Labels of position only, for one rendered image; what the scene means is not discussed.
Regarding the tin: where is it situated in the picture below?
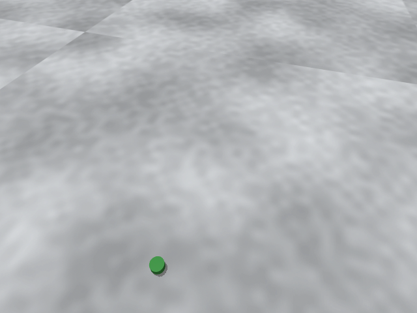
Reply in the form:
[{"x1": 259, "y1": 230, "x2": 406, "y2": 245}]
[{"x1": 149, "y1": 256, "x2": 165, "y2": 275}]

